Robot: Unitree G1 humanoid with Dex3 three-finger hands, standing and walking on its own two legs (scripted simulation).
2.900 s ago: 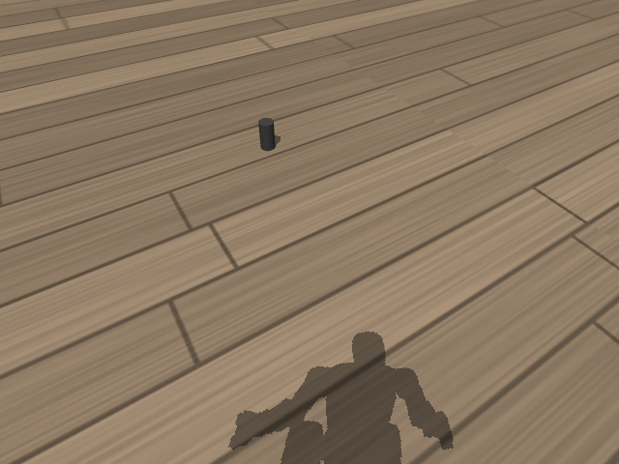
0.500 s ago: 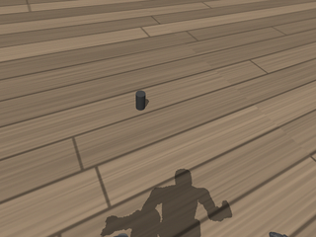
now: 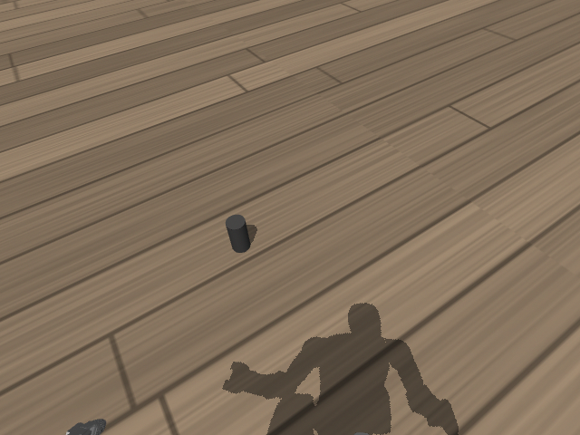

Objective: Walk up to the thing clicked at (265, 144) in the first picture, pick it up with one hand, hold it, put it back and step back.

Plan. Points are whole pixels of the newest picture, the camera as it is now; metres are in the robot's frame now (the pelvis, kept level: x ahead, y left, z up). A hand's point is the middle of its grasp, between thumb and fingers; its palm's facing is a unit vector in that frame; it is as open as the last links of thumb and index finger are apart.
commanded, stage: walk up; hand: left
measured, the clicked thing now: (238, 234) +1.00 +0.24 -0.67
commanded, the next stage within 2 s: none
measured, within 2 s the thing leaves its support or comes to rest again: neither
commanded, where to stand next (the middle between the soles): +0.65 +0.03 m, yaw +1 degrees
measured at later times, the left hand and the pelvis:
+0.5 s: hand (101, 429) +0.19 +0.31 -0.14, palm faces +0.04 -0.93 -0.36, open 7.4 cm; pelvis +0.19 +0.03 +0.01, yaw +3 degrees
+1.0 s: hand (145, 278) +0.45 +0.29 -0.12, palm faces -0.02 -0.91 -0.41, open 7.4 cm; pelvis +0.37 +0.01 +0.00, yaw +1 degrees
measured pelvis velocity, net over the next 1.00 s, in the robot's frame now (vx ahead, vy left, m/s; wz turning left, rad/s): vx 0.37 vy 0.01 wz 0.02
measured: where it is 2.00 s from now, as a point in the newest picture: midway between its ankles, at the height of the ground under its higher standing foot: (290, 328)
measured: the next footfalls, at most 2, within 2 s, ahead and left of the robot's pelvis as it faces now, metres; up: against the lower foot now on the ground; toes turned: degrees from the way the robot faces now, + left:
left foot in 0.46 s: +0.32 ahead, +0.15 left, +0.00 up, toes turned +6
right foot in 0.96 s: +0.50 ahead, -0.11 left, +0.00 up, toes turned -3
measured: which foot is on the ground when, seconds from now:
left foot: up 0.00-0.44, down 0.46-0.98, up 1.00-1.00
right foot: down 0.00-0.50, up 0.52-0.94, down 0.96-1.00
